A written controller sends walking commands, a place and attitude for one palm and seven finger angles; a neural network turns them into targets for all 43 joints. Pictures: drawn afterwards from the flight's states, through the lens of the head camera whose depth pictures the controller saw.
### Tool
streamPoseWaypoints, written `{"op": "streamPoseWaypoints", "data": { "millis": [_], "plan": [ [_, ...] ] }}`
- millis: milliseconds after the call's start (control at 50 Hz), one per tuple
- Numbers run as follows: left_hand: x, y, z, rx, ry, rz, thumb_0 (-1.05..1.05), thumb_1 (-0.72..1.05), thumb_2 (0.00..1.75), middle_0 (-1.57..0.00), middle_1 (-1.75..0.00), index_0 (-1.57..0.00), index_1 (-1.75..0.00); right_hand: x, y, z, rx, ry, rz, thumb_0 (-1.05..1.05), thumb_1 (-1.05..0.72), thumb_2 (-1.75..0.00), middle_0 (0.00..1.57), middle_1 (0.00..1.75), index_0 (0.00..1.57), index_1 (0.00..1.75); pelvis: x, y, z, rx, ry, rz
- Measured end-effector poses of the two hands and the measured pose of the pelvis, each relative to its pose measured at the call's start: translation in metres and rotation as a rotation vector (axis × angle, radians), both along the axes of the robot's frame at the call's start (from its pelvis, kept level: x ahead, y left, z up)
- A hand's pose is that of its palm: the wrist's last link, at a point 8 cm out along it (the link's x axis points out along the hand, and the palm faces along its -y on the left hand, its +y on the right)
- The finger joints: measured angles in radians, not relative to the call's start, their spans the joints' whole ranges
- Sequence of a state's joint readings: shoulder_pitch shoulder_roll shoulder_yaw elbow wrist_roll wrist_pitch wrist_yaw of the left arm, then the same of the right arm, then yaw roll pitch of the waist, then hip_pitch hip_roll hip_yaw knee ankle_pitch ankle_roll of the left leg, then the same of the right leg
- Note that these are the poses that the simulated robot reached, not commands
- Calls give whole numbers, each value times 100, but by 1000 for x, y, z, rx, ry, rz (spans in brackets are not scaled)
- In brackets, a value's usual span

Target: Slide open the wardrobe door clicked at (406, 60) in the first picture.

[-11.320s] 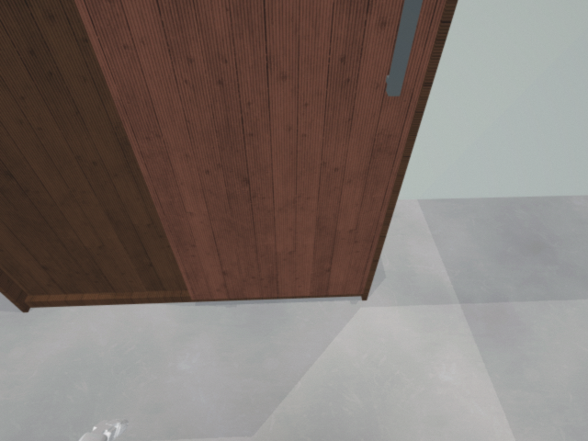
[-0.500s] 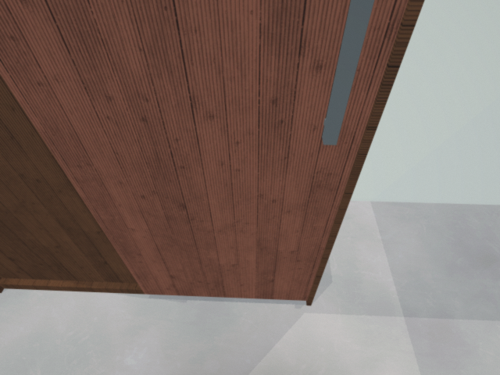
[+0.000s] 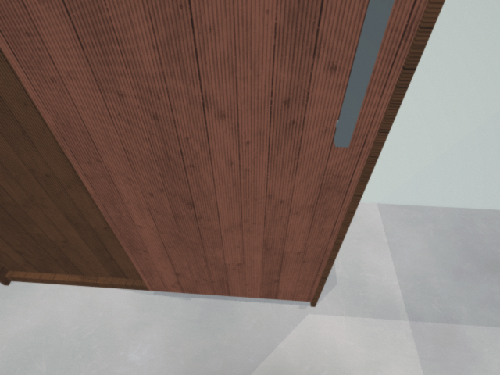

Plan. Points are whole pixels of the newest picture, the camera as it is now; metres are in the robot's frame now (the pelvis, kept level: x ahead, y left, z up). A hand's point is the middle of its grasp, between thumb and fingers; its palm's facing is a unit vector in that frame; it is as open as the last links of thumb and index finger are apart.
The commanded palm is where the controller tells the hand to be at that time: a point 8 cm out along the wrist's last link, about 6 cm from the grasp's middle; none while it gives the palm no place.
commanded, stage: look again from close up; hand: right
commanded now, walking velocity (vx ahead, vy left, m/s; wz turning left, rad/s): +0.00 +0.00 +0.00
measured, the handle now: (358, 68) +0.50 -0.13 +0.26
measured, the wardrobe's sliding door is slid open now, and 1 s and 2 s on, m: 0.00 0.00 0.00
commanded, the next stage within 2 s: raise the hand with hooked fingers in 0.24 s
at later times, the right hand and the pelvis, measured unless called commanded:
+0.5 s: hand (392, 365) +0.17 -0.20 -0.04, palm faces +0.29 +0.94 -0.18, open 7.4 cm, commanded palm +0.11 -0.23 -0.03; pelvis +0.00 +0.01 -0.01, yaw -3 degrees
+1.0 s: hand (413, 343) +0.17 -0.18 +0.08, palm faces +0.09 +0.99 -0.14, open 10.0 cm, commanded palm +0.15 -0.25 +0.07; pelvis -0.01 +0.05 -0.04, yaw -6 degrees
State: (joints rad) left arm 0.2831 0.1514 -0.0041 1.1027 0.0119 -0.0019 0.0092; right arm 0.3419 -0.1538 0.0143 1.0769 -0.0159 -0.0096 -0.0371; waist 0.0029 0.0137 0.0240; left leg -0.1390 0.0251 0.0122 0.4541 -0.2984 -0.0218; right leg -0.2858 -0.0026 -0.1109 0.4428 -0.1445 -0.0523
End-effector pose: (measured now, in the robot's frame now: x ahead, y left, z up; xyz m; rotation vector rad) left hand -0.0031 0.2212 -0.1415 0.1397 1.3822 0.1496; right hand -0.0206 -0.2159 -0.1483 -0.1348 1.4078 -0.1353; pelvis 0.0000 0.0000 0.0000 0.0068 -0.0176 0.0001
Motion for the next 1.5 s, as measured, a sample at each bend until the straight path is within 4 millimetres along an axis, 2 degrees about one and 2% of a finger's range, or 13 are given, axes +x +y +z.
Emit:
{"op": "streamPoseWaypoints", "data": {
  "millis": [380, 460, 520, 600, 680, 780, 880, 980, 1120, 1260, 1340, 1420, 1500],
  "plan": [
    [15, 8, 2, 16, -53, -4, 1, 91, 90, -20, -29, -20, -30, 17, 0, 6, -6, -55, -43, 0, -90, -90, 20, 30, 20, 30, 3, 2, -1, 6, -2, -6],
    [53, 18, 15, 63, -335, -45, 1, 91, 90, -21, -30, -20, -30, 110, -24, 80, -136, -639, -114, 2, -91, -89, 20, 32, 21, 31, -1, 6, -7, -18, 0, -31],
    [93, 26, 24, 66, -541, -76, 2, 91, 90, -20, -30, -20, -30, 172, -19, 155, -145, -1060, -77, 2, -88, -88, 20, 34, 20, 34, -5, 8, -12, -13, 3, -52],
    [143, 38, 44, 69, -750, -97, 2, 91, 90, -20, -30, -20, -30, 212, 3, 211, -30, -1467, 67, 1, -80, -85, 20, 38, 20, 38, -10, 16, -22, -8, 51, -39],
    [178, 52, 68, 86, -861, -127, 2, 91, 90, -21, -30, -21, -30, 202, 13, 179, 127, -1436, 175, 0, -71, -81, 21, 43, 21, 43, -12, 30, -33, -12, 69, -29],
    [208, 64, 90, 144, -926, -191, 1, 91, 90, -21, -30, -20, -30, 140, -9, 129, 102, -1179, -1, 0, -59, -77, 22, 51, 23, 51, -6, 43, -38, -1, 73, -44],
    [221, 58, 80, 144, -909, -290, 1, 91, 90, -20, -30, -20, -30, 112, -28, 178, -124, -1397, -33, 1, -47, -72, 23, 58, 23, 58, -3, 50, -42, 29, 68, -88],
    [213, 41, 52, 60, -854, -290, 1, 91, 90, -20, -30, -20, -30, 149, -18, 229, -86, -1617, 147, 1, -35, -67, 23, 65, 24, 65, -7, 51, -42, 42, 53, -102],
    [177, 34, 36, 2, -768, -146, 2, 90, 90, -21, -30, -21, -30, 219, -32, 224, 73, -1330, 231, 0, -18, -60, 25, 76, 26, 76, 3, 47, -29, 9, 69, -51],
    [164, 49, 50, 71, -754, -122, 2, 90, 90, -21, -30, -21, -30, 221, -63, 277, -18, -1530, 140, 0, -2, -53, 26, 86, 27, 86, 22, 33, -19, 2, 64, -29],
    [176, 50, 60, 110, -782, -147, 2, 90, 90, -21, -30, -21, -30, 223, -71, 280, 10, -1526, 140, 0, 7, -49, 27, 92, 27, 92, 21, 22, -17, 8, 46, -37],
    [196, 38, 75, 123, -843, -173, 2, 91, 90, -20, -30, -20, -30, 229, -73, 277, 33, -1435, 170, 0, 17, -45, 27, 98, 28, 98, 16, 13, -15, 11, 29, -48],
    [214, 14, 91, 92, -922, -209, 2, 91, 90, -20, -30, -20, -30, 229, -76, 305, -19, -1500, 217, -1, 26, -41, 28, 104, 29, 104, 12, 9, -12, 13, 10, -53]
  ]
}}
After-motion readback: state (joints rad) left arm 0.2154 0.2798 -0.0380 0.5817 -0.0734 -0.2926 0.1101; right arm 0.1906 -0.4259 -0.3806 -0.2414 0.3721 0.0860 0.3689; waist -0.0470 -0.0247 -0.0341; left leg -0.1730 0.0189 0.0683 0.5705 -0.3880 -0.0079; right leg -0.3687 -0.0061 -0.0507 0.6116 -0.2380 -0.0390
